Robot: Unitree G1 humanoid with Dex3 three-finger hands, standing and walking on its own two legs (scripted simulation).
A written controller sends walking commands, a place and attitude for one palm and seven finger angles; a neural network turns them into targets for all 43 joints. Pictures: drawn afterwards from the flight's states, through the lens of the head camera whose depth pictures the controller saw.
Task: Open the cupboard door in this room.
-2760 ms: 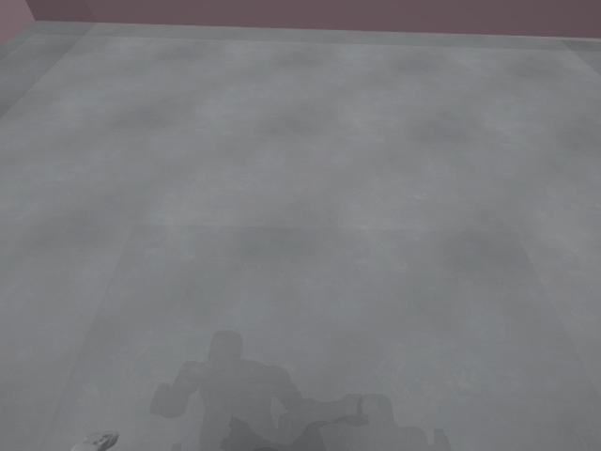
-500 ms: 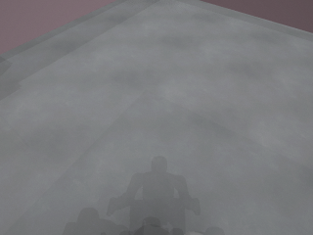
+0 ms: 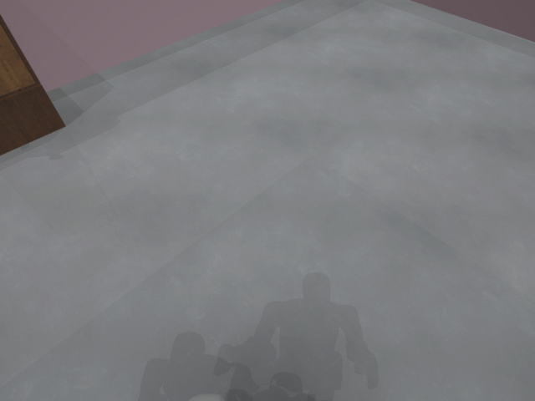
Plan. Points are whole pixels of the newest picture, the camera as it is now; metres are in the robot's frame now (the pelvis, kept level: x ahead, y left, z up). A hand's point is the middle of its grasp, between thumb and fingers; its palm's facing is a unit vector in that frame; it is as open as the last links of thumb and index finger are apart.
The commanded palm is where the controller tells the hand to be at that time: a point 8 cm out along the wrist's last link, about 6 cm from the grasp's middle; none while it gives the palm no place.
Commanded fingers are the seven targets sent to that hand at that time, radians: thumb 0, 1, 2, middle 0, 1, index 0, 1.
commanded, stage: turn or walk to find it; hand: left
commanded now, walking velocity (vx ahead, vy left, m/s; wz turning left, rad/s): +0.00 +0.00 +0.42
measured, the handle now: out of the picture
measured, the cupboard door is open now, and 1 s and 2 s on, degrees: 0 0 0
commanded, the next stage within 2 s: stand and wait in 0.66 s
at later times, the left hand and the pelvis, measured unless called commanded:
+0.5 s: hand out of the picture +0.05 +0.23 -0.15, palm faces +0.21 -0.94 -0.27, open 7.4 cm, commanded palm none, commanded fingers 0.00 0.90 0.90 -0.20 -0.30 -0.20 -0.30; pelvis -0.01 +0.01 +0.00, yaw +11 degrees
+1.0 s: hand out of the picture -0.11 +0.21 -0.19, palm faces +0.39 -0.90 -0.22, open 7.4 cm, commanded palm none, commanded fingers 0.00 0.90 0.90 -0.20 -0.30 -0.20 -0.30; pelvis -0.04 +0.02 +0.00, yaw +19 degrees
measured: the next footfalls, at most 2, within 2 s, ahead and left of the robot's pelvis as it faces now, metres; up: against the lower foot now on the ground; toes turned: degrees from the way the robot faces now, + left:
left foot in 0.06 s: +0.03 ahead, +0.13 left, +0.00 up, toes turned +7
right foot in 0.52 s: +0.04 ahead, -0.10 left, +0.00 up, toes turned +8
